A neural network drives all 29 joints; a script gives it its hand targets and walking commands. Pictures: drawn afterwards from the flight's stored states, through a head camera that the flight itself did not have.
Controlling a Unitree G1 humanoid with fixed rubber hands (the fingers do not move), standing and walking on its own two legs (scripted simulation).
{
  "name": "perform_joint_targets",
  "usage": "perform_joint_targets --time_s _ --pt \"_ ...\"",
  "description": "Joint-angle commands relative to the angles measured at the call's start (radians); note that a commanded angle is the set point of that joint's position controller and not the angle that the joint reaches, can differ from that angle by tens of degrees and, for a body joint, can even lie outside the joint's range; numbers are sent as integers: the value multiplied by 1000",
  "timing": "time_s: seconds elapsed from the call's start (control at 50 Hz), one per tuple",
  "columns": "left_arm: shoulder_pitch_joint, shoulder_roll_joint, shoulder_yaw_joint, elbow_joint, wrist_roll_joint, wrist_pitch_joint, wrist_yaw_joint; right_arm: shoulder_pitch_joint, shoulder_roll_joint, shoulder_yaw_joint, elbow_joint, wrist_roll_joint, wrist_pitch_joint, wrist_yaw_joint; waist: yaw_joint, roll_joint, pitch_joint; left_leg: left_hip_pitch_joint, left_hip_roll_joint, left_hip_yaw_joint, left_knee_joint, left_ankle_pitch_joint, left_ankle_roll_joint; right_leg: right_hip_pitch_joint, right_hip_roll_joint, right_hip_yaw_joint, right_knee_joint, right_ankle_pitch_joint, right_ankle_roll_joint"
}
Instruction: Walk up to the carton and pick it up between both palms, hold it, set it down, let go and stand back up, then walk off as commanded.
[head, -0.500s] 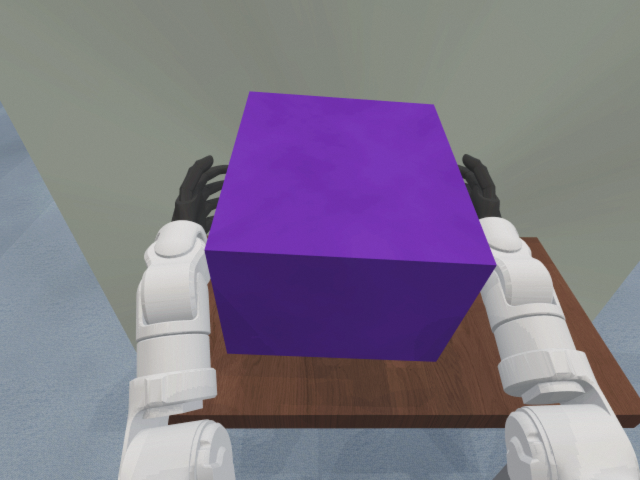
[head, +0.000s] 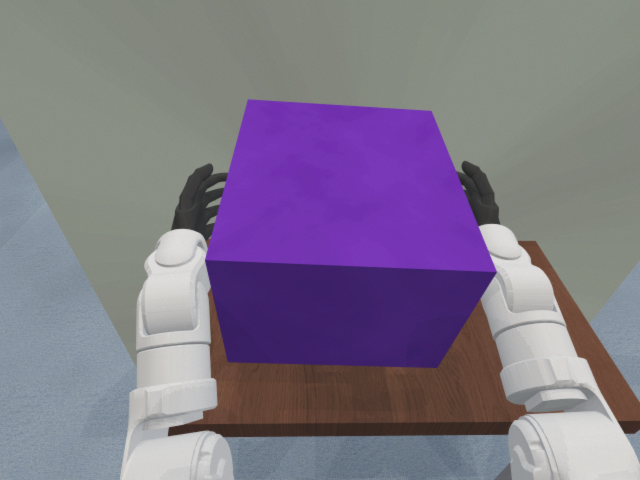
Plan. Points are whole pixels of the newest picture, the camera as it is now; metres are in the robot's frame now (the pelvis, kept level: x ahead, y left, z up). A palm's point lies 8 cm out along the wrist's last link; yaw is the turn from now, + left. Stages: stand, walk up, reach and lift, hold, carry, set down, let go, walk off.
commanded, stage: hold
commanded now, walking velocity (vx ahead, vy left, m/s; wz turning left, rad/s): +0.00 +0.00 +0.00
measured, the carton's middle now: (337, 226) +0.38 -0.01 +0.16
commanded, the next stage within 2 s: none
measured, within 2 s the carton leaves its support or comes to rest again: neither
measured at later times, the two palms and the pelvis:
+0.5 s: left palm (193, 235) +0.35 +0.16 +0.18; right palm (481, 232) +0.35 -0.18 +0.17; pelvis +0.00 +0.00 +0.00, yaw +0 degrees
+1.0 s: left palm (191, 233) +0.35 +0.17 +0.18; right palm (477, 231) +0.35 -0.18 +0.17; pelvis -0.01 +0.00 +0.00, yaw +0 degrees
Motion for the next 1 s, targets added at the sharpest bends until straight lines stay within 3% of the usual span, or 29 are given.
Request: perform_joint_targets --time_s 0.0,0.04,0.06,0.1,0.12,0.2,0.28,0.32,0.34,0.36,0.38,0.42,0.44,0.46,0.5,0.52,0.6,0.62,0.64,0.68,0.7,0.74,0.78,0.8,0.84,0.9,0.92,0.94,0.98 --pt "-616 -457 -513 -163 -137 -50 -114 -686 550 402 -371 97 -68 122 -7 108 -384 -28 -91 77 -35 357 -51 210 83 -22 12 148 -7" --pt "-576 -458 -514 -155 -154 -48 -119 -707 551 418 -446 111 -69 116 -4 37 -408 -6 -94 81 -37 359 -31 229 90 -22 -1 166 1" --pt "-611 -489 -556 -207 -161 -55 -106 -658 552 415 -389 106 -67 125 -20 105 -398 26 -72 59 -32 413 -60 179 93 -31 7 140 -9" --pt "-634 -491 -555 -202 -189 -66 -94 -703 520 400 -437 100 -79 138 -8 93 -434 11 -66 59 -43 340 -64 164 97 -31 1 76 -13" --pt "-641 -473 -548 -152 -170 -59 -90 -697 514 389 -369 95 -64 141 -18 93 -379 -34 -66 58 -51 276 -59 162 94 -28 -1 24 -16" --pt "-569 -465 -520 -180 -150 -41 -110 -628 543 412 -343 100 -57 131 -12 87 -364 8 -76 73 -38 361 -49 188 83 -24 -1 129 -8" --pt "-522 -449 -522 -210 -144 -41 -105 -648 538 439 -451 121 -66 129 15 59 -397 5 -77 64 -24 441 -43 231 93 -21 9 204 -7" --pt "-550 -443 -515 -190 -138 -29 -115 -620 526 427 -395 108 -50 122 -10 74 -339 -4 -83 73 -36 367 -49 213 88 -24 3 158 -5" --pt "-552 -438 -497 -180 -130 -29 -112 -656 542 434 -416 116 -54 124 16 45 -375 -23 -89 72 -35 360 -31 229 89 -21 9 167 -5" --pt "-592 -437 -512 -190 -152 -37 -114 -664 533 432 -449 104 -53 125 -4 42 -389 -22 -85 74 -49 338 -33 217 90 -31 2 135 -7" --pt "-593 -438 -508 -180 -144 -48 -110 -680 558 437 -430 107 -56 130 21 33 -362 -34 -85 83 -55 309 -27 203 90 -22 0 113 1" --pt "-598 -449 -521 -197 -166 -47 -110 -673 541 420 -435 103 -52 126 -5 24 -384 -27 -82 67 -47 319 -32 209 87 -16 3 145 -6" --pt "-590 -454 -531 -201 -165 -49 -113 -687 564 434 -459 104 -59 123 10 47 -405 -32 -89 76 -45 302 -27 213 84 -11 -1 131 -11" --pt "-585 -445 -527 -190 -159 -40 -113 -644 550 421 -415 98 -50 127 -17 60 -370 -45 -86 81 -53 259 -28 214 83 -17 -1 118 -12" --pt "-614 -446 -510 -189 -138 -45 -115 -680 559 430 -422 105 -57 129 13 64 -372 -64 -88 75 -55 260 -26 224 89 -20 10 108 -10" --pt "-632 -437 -500 -140 -146 -43 -116 -676 545 395 -375 70 -50 127 -8 60 -348 -62 -88 74 -68 220 -25 195 72 -23 -2 87 -5" --pt "-659 -454 -505 -108 -137 -48 -122 -693 549 398 -330 64 -55 131 -15 80 -377 -89 -84 80 -94 128 -23 222 74 -26 -4 27 -8" --pt "-667 -442 -496 -95 -137 -51 -119 -681 547 376 -291 58 -50 137 -17 70 -337 -101 -73 72 -95 130 -25 194 73 -24 3 21 -12" --pt "-649 -430 -481 -124 -152 -63 -128 -680 572 393 -367 60 -60 135 -11 39 -421 -79 -90 91 -73 180 -10 233 65 -23 4 90 0" --pt "-685 -448 -492 -139 -162 -69 -116 -763 586 407 -398 79 -80 130 22 62 -456 -95 -94 86 -69 190 -6 235 68 -12 5 83 2" --pt "-621 -473 -520 -120 -158 -59 -117 -714 575 407 -384 78 -78 125 -24 80 -457 -52 -81 75 -57 267 -25 238 76 -25 16 140 -4" --pt "-637 -453 -470 -104 -139 -57 -116 -704 571 402 -326 81 -64 125 12 59 -405 -58 -84 76 -56 255 -20 229 75 -17 8 116 -3" --pt "-667 -448 -468 -106 -136 -57 -121 -713 574 394 -307 72 -66 132 13 85 -411 -72 -89 86 -65 225 -21 219 69 -22 3 73 -1" --pt "-640 -433 -444 2 -104 -43 -126 -736 560 361 -265 57 -58 129 0 46 -299 -118 -82 81 -92 117 -5 194 69 -27 -14 6 -6" --pt "-622 -445 -428 -43 -107 -41 -136 -712 591 385 -294 53 -64 125 19 18 -325 -113 -86 94 -94 157 3 243 66 -22 -7 42 3" --pt "-675 -469 -472 -75 -129 -58 -136 -742 583 383 -308 74 -77 130 2 52 -368 -75 -82 91 -82 211 -17 219 78 -30 0 65 -5" --pt "-660 -463 -460 -71 -126 -54 -130 -734 589 399 -302 70 -74 131 17 38 -379 -72 -81 87 -77 236 -12 226 80 -25 1 80 -6" --pt "-640 -463 -452 -57 -101 -51 -136 -696 573 378 -277 82 -71 127 -6 52 -318 -48 -84 87 -68 280 -24 221 83 -26 -2 114 -3" --pt "-691 -449 -481 -114 -137 -69 -132 -745 587 391 -340 74 -87 128 4 50 -392 -57 -88 89 -68 260 -17 227 79 -20 -5 96 -7"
